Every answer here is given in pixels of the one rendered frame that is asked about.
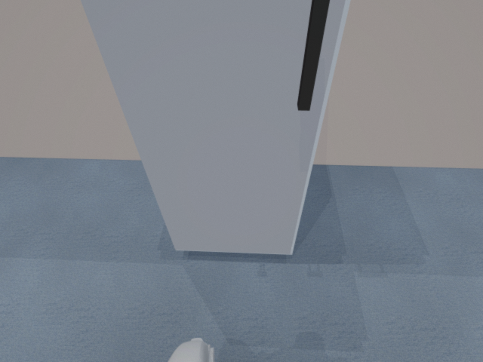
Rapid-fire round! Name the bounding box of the robot left thigh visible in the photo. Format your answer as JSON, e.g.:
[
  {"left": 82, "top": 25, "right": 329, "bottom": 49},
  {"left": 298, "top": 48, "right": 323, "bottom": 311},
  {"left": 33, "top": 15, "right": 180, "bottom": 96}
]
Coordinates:
[{"left": 168, "top": 341, "right": 215, "bottom": 362}]

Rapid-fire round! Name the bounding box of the handle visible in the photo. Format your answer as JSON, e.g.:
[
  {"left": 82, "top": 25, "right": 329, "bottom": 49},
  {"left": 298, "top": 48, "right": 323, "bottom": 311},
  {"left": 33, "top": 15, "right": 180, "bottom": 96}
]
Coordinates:
[{"left": 297, "top": 0, "right": 330, "bottom": 111}]

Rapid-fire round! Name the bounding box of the fridge door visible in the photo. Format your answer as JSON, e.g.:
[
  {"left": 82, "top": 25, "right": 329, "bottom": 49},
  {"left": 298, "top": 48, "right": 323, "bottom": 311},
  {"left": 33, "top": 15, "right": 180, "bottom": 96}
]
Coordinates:
[{"left": 81, "top": 0, "right": 345, "bottom": 254}]

